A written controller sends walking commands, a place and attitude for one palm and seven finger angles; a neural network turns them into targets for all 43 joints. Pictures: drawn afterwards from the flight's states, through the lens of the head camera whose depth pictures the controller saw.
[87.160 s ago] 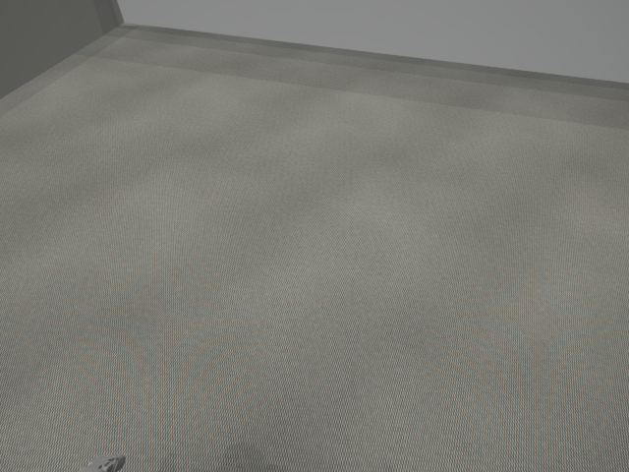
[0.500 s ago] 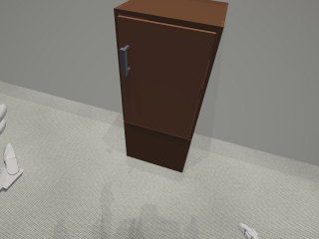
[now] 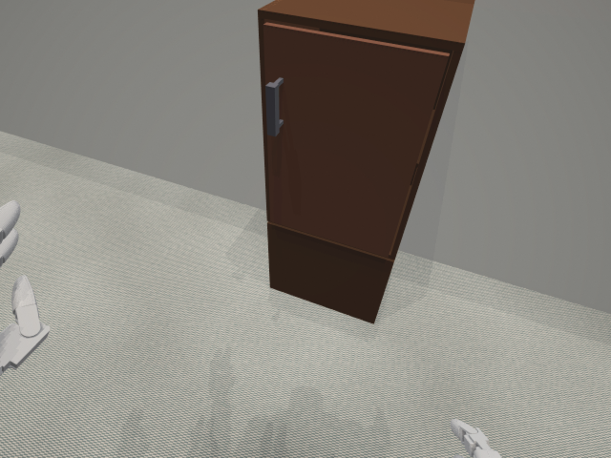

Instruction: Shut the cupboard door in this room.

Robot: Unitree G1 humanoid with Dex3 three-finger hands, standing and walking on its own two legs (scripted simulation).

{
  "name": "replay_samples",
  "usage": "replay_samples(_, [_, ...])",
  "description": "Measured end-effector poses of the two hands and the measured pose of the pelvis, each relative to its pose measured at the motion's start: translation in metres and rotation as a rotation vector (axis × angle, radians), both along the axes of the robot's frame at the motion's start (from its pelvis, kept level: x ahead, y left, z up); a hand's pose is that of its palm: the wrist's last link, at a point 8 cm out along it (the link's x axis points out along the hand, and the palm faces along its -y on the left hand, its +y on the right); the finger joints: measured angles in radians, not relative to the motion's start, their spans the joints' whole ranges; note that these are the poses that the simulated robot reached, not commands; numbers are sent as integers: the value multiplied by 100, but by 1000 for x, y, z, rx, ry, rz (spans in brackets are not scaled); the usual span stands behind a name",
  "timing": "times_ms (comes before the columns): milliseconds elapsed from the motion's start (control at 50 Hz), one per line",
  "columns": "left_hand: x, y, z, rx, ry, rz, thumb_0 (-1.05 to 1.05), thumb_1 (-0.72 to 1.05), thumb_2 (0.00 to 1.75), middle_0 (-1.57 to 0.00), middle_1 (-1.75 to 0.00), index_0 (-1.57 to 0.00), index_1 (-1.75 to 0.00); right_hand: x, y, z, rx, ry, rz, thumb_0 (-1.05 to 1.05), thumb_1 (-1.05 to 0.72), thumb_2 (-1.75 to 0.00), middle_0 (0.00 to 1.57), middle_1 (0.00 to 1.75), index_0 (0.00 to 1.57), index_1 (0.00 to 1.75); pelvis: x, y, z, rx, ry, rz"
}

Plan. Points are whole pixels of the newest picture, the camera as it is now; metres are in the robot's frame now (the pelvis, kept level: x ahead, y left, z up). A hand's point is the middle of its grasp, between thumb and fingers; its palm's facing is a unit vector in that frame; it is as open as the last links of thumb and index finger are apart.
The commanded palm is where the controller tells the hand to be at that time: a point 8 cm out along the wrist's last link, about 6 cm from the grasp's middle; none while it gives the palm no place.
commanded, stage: stop stepping back and stand still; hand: left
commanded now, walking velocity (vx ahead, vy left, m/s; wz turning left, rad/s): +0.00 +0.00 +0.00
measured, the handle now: (276, 106) +0.86 +0.15 +0.06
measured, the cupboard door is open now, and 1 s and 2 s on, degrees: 0 0 0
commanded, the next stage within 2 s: let the arm hang, fingers relaxed in 0.38 s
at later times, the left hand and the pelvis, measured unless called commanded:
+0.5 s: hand (34, 315) +0.21 +0.30 +0.15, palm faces +0.41 -0.79 -0.45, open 7.5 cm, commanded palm none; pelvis +0.01 +0.03 +0.00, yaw +0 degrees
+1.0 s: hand out of the picture -0.06 +0.21 -0.17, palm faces +0.03 -0.98 -0.19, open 7.3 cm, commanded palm none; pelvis +0.00 +0.03 +0.00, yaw +1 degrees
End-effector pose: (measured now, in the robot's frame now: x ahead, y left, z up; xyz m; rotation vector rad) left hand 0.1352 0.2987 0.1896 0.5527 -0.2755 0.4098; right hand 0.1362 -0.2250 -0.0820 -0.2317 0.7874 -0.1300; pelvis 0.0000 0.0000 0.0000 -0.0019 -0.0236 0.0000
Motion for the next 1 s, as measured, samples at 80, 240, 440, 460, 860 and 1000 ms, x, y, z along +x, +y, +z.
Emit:
replay_samples(80, [6, 24, -15, -50, 6, 71, 1, 88, 90, -21, -31, -21, -30, -7, -3, -7, -43, 30, -26, 1, -90, -90, 20, 30, 20, 30, 0, 13, -4, -22, -4, 25])
replay_samples(240, [22, 34, -15, -53, 18, 13, 2, 89, 90, -21, -30, -21, -30, -5, 15, 12, -37, -40, -49, 1, -90, -90, 20, 30, 20, 30, -2, 27, 2, -9, 1, -2])
replay_samples(440, [26, 36, -13, -26, 46, -4, 2, 88, 90, -21, -31, -21, -30, 12, 34, 10, 10, -44, -17, 1, -90, -90, 20, 30, 20, 30, 6, 30, 4, -19, 28, -4])
replay_samples(460, [27, 37, -15, -33, 53, 3, 2, 88, 90, -21, -31, -21, -30, 13, 34, 9, 10, -39, -14, 1, -90, -90, 20, 30, 20, 30, 7, 30, 4, -19, 28, -5])
replay_samples(860, [-146, -46, -341, -655, 1586, 168, 1, 96, 89, -21, -30, -20, -30, -101, -16, -33, -72, 483, -88, 1, -90, -90, 20, 30, 20, 30, -7, 27, 1, -10, 9, 14])
replay_samples(1000, [-201, -36, -331, -666, 1712, 294, 1, 93, 90, -20, -30, -20, -30, -151, 0, -46, -13, 639, -131, 1, -90, -90, 20, 30, 20, 30, -5, 26, 4, -13, 2, 15])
